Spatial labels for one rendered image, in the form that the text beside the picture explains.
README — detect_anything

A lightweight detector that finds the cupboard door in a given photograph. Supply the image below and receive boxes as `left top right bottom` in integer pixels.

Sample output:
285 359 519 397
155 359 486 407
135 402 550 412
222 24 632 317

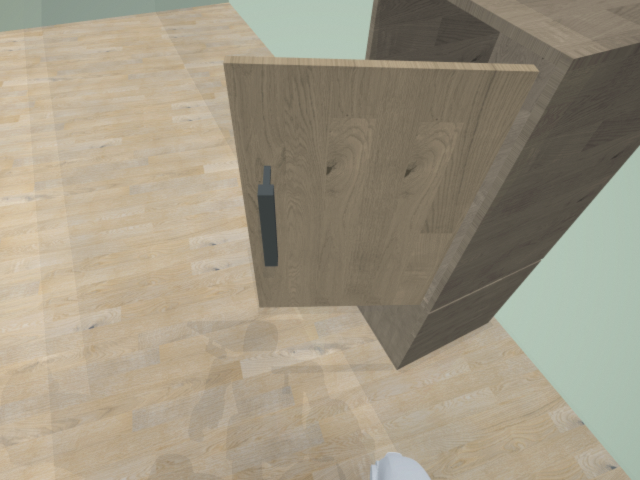
223 56 539 308

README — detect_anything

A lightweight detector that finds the handle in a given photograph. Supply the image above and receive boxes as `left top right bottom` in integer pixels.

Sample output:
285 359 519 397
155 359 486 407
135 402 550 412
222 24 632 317
257 166 278 266

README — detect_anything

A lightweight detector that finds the robot right thigh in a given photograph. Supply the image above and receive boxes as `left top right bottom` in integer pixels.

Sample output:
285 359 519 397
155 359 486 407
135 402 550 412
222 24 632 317
370 455 431 480

